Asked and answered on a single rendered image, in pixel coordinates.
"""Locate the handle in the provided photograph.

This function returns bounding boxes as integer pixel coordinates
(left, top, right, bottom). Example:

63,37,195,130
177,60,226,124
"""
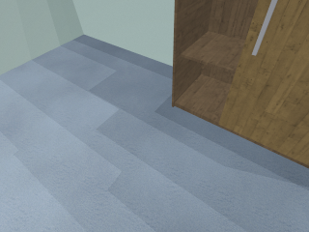
252,0,278,56

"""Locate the wardrobe door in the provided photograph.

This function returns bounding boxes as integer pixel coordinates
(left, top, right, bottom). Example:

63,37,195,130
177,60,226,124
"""
218,0,309,165

